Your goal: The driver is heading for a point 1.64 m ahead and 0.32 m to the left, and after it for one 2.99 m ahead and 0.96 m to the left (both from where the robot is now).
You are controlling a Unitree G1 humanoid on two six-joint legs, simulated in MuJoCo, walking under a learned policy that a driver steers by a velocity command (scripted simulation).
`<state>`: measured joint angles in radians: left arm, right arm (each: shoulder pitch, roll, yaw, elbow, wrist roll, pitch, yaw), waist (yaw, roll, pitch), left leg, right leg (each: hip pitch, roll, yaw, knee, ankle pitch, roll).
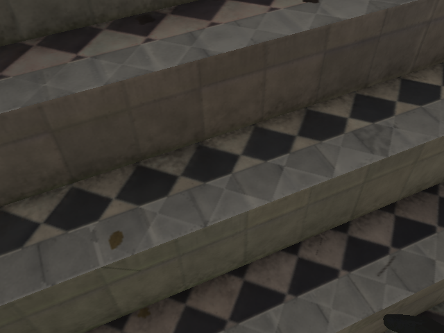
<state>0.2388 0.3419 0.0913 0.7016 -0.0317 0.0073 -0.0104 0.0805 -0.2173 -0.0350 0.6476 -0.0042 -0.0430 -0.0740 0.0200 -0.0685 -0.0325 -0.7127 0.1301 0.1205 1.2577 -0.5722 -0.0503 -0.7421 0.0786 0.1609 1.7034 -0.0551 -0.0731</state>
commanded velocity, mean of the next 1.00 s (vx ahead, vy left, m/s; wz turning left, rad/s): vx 1.00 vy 0.00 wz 0.47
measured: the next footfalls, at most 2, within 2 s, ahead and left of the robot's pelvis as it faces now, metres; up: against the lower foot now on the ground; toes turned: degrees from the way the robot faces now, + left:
right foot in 0.28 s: +0.25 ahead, -0.25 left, +0.00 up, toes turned +17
left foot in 0.58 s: +0.14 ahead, -0.03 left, +0.00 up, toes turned +8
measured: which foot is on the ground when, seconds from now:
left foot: down 0.00-0.32, up 0.34-0.56, down 0.58-0.78, up 0.80-1.00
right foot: up 0.00-0.26, down 0.28-1.00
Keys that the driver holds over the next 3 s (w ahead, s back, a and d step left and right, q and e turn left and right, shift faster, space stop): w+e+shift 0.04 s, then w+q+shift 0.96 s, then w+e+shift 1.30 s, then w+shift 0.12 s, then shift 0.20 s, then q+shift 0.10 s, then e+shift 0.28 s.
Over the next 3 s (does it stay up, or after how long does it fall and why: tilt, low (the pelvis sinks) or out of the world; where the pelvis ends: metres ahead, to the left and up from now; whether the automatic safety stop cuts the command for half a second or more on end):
stays up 0.77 0.29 0.76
